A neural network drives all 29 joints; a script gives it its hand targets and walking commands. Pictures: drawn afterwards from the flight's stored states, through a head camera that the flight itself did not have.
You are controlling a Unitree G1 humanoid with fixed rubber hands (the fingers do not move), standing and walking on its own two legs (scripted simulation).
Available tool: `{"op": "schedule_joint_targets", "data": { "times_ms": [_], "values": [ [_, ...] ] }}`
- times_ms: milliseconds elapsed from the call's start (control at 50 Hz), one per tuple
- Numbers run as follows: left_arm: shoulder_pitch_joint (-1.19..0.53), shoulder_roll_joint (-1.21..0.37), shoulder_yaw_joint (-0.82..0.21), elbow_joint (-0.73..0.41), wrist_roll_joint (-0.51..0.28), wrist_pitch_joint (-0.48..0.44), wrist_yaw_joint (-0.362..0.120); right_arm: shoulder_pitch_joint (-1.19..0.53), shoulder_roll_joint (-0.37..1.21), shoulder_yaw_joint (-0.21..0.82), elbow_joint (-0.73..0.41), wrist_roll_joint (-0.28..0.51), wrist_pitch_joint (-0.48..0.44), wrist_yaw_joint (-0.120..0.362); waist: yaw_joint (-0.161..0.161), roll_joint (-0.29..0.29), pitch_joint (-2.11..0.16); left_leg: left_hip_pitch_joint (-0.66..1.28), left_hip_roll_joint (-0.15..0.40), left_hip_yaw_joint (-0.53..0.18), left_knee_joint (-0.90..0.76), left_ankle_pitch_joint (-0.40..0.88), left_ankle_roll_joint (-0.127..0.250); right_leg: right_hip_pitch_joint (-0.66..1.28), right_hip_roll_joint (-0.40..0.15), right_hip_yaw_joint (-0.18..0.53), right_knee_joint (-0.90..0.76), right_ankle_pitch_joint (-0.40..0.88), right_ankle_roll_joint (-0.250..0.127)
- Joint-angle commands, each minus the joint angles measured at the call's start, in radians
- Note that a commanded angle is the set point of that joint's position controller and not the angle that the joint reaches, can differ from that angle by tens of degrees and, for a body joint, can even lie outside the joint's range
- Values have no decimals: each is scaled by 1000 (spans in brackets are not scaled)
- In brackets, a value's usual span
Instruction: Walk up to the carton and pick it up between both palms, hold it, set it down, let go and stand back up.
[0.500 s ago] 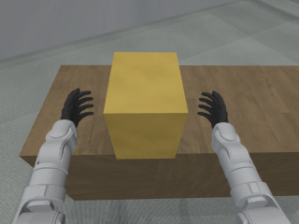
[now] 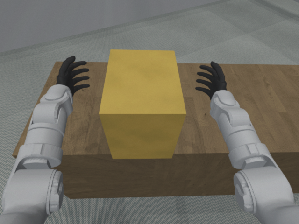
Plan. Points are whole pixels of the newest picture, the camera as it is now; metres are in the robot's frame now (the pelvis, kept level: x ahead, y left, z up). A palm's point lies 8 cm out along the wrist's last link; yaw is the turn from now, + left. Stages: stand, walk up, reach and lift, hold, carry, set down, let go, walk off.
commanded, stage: reach and lift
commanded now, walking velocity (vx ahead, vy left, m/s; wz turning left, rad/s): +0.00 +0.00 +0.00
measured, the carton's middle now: (142, 106) +0.47 +0.03 +0.00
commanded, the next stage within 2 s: none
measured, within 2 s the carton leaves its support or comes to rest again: neither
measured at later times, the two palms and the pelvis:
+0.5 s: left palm (76, 102) +0.42 +0.22 +0.08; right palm (205, 105) +0.42 -0.15 +0.07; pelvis +0.00 +0.00 -0.01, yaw +1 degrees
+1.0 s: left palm (85, 115) +0.42 +0.21 +0.02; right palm (201, 116) +0.42 -0.15 +0.02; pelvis -0.02 +0.00 -0.04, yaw +1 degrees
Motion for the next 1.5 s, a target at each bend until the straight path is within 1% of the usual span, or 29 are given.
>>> {"op": "schedule_joint_targets", "data": {
  "times_ms": [0,40,80,100,120,180,260,300,320,380,460,540,620,700,740,780,820,840,920,980,1020,1160,1240,1300,1320,1340,1360,1420,1480],
  "values": [
    [-573,227,48,-156,20,-74,3,-570,-164,-47,-179,-7,-57,-3,0,78,-730,287,-33,-7,33,480,-32,300,4,20,48,478,52],
    [-602,209,40,-127,-2,-82,8,-601,-157,-50,-160,-17,-53,-2,-7,60,-693,271,-29,-10,35,479,-39,277,8,15,42,463,49],
    [-651,197,21,-77,-6,-89,14,-639,-170,-51,-105,-5,-52,6,-11,104,-691,289,-27,-12,42,492,-46,222,10,9,33,427,35],
    [-671,197,9,-87,-27,-96,17,-660,-184,-59,-128,1,-57,10,-25,88,-713,308,-27,-16,49,485,-50,220,17,0,32,411,34],
    [-687,200,12,-59,-11,-102,24,-671,-184,-54,-93,-6,-53,10,-13,109,-720,294,-28,-16,52,484,-53,214,13,2,34,417,31],
    [-684,178,-3,86,-10,-125,21,-692,-158,-59,7,-27,-57,14,-16,82,-716,275,-23,-17,50,444,-47,187,6,-4,31,367,27],
    [-654,166,13,174,35,-209,13,-656,-129,-54,68,-60,-110,13,-10,70,-715,241,-32,-20,60,496,-47,233,0,2,58,463,41],
    [-579,126,25,272,75,-269,-2,-580,-70,-27,167,-68,-142,13,0,71,-639,198,-36,-20,64,504,-42,231,-8,4,67,457,37],
    [-524,91,15,360,95,-295,-15,-521,-40,-29,275,-75,-152,14,-13,78,-552,171,-32,-26,56,463,-44,214,-14,9,57,398,35],
    [-520,80,27,398,108,-414,-31,-488,-24,-38,237,-114,-246,17,-10,47,-552,128,-30,-13,50,443,-48,213,-12,0,62,388,43],
    [-644,97,15,316,106,-570,-1,-564,-25,-89,109,-165,-371,30,-5,105,-791,98,-26,3,92,459,-71,173,-15,-6,108,367,31],
    [-703,88,-16,366,56,-647,23,-604,-49,-130,115,-200,-430,34,-15,115,-842,75,-17,-4,137,411,-80,52,-15,-21,141,288,21],
    [-736,93,-56,415,-8,-716,29,-639,-35,-130,104,-211,-477,22,-32,99,-1054,-5,-21,0,215,418,-77,36,-23,-17,222,360,31],
    [-693,79,-78,566,-9,-746,9,-587,-27,-104,274,-194,-499,32,-40,92,-987,-73,-20,-2,241,391,-77,11,-25,-18,267,337,33],
    [-692,81,-78,583,-15,-758,1,-598,-35,-87,290,-172,-515,39,-28,79,-990,-114,-20,-5,240,361,-75,0,-30,-15,284,310,35],
    [-709,73,-94,593,-21,-767,5,-594,-56,-100,334,-163,-534,40,-43,113,-997,-86,-21,-7,265,404,-86,-42,-21,-19,293,308,29],
    [-703,77,-102,646,-4,-751,7,-601,-74,-86,391,-138,-535,50,-37,136,-930,-25,-16,-2,272,400,-96,-141,-16,-22,269,236,24],
    [-704,68,-88,638,1,-755,11,-585,-66,-77,414,-128,-534,54,-16,124,-893,-40,-14,-8,275,368,-95,-166,-16,-22,271,191,26],
    [-751,48,-125,605,-33,-770,28,-636,-71,-77,379,-114,-545,66,-17,152,-958,-65,-15,-17,291,371,-88,-228,-16,-25,298,176,18],
    [-736,37,-113,626,-27,-770,24,-639,-40,-60,372,-119,-534,69,-9,116,-946,-107,-21,-16,296,337,-81,-182,-15,-20,309,178,24],
    [-729,44,-93,627,-24,-773,19,-654,-32,-47,356,-124,-535,65,-11,51,-962,-135,-25,-12,304,332,-65,-143,-19,-12,329,220,35],
    [-751,-6,-45,558,38,-798,18,-674,39,-90,250,-193,-556,60,-3,59,-1063,-185,-38,10,306,331,-62,-74,-23,-3,348,257,44],
    [-762,-48,6,538,103,-775,27,-663,77,-171,273,-299,-545,40,-23,44,-1020,-175,-38,15,278,298,-59,-57,-16,-12,328,218,46],
    [-757,-135,66,521,187,-770,17,-645,183,-239,276,-377,-554,42,-30,72,-989,-145,-37,16,274,334,-65,-36,-24,-5,307,247,39],
    [-752,-200,92,518,227,-769,0,-632,261,-263,264,-443,-558,50,-36,65,-983,-136,-41,25,260,327,-62,-9,-22,-4,295,253,39],
    [-763,-312,100,514,265,-778,-20,-653,383,-270,237,-504,-567,72,-22,41,-983,-130,-39,31,249,322,-51,14,-19,-14,290,260,44],
    [-772,-410,98,522,310,-788,-46,-647,495,-287,256,-576,-580,99,-40,52,-964,-115,-40,29,229,341,-52,28,-23,-21,279,304,44],
    [-744,-725,82,606,450,-841,-117,-623,842,-273,294,-755,-636,196,-24,92,-931,-76,-39,29,217,400,-57,103,-33,-35,263,422,30],
    [-686,-769,118,674,516,-865,-116,-547,854,-317,400,-843,-656,234,-28,113,-858,-32,-19,31,189,366,-61,77,-23,-49,226,348,12]
  ]
}}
